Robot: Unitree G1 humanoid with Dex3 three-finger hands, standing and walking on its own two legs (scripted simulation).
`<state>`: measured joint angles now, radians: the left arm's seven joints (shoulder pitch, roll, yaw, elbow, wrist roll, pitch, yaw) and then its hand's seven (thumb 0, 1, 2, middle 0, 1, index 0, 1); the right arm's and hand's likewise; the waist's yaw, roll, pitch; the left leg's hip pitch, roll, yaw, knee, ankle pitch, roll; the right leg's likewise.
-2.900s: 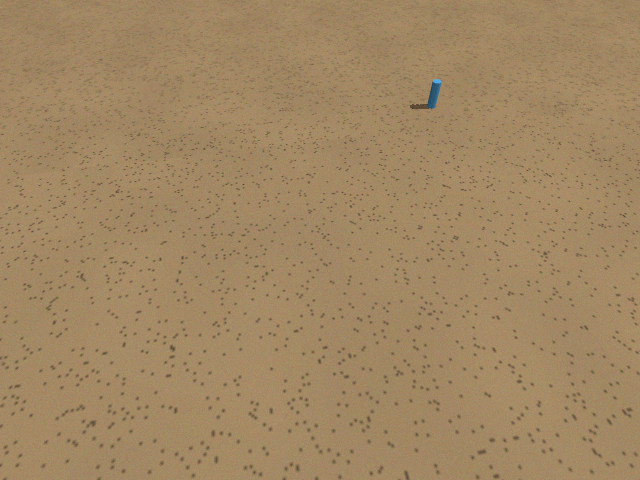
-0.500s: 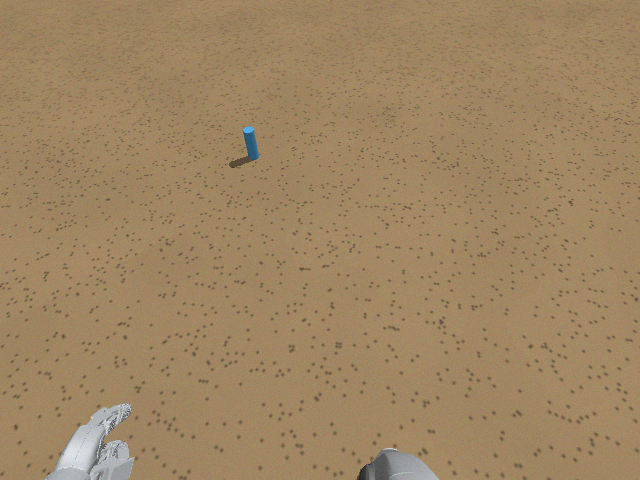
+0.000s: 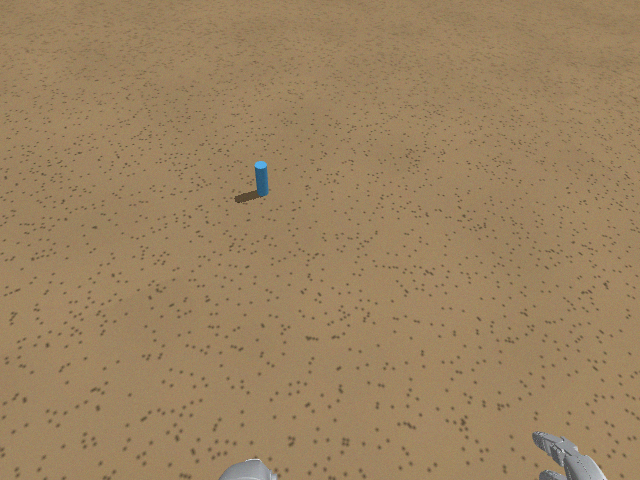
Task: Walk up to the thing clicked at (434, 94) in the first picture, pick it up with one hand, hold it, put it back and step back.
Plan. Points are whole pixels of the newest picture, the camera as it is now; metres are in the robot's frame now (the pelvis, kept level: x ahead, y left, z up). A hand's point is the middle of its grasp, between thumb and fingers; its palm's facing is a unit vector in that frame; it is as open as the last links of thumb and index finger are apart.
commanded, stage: walk up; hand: left
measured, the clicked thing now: (261, 179) +1.32 +0.26 -0.68
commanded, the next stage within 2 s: none
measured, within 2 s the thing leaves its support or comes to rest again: neither
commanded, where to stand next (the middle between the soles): +0.99 +0.04 m, yaw +2 degrees
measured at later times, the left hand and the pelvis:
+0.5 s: hand (190, 316) +0.36 +0.23 -0.10, palm faces -0.01 -0.92 -0.39, open 7.3 cm; pelvis +0.25 -0.04 +0.01, yaw +0 degrees
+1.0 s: hand (178, 259) +0.50 +0.29 -0.14, palm faces -0.03 -0.94 -0.33, open 7.4 cm; pelvis +0.46 +0.01 +0.02, yaw +1 degrees
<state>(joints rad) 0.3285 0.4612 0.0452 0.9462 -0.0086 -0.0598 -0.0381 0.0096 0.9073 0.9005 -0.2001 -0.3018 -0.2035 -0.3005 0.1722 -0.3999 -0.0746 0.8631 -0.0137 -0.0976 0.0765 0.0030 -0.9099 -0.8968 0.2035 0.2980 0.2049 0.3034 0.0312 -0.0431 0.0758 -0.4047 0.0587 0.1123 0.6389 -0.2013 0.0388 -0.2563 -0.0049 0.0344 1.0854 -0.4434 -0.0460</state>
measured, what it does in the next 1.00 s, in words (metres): walks ahead: right foot, then left foot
